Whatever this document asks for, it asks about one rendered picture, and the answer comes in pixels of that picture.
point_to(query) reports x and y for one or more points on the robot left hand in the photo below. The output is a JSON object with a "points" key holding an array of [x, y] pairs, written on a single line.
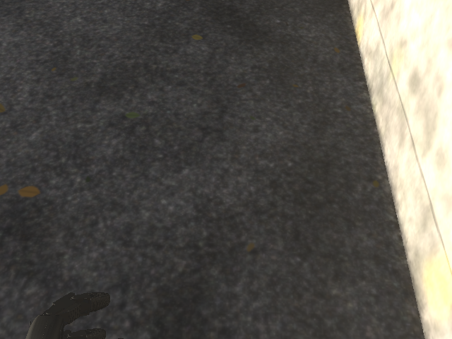
{"points": [[50, 325]]}

